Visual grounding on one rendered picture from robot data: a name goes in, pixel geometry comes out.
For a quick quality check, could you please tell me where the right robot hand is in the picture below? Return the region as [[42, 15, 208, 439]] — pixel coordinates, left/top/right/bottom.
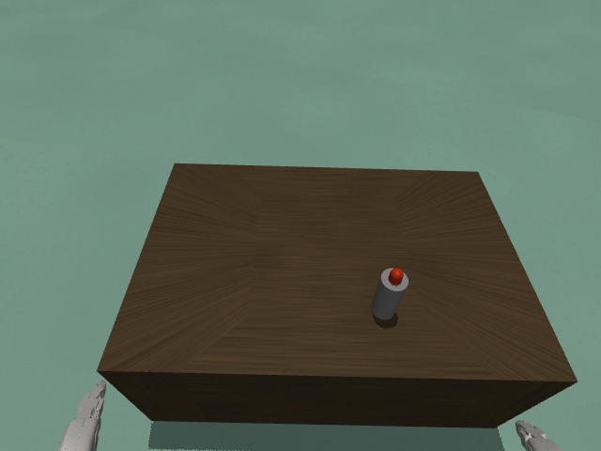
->
[[516, 420, 562, 451]]

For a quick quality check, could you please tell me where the bottle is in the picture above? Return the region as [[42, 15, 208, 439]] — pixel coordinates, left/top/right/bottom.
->
[[371, 268, 408, 319]]

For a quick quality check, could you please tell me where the left robot hand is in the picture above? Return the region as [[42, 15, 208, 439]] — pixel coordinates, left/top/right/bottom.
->
[[57, 381, 106, 451]]

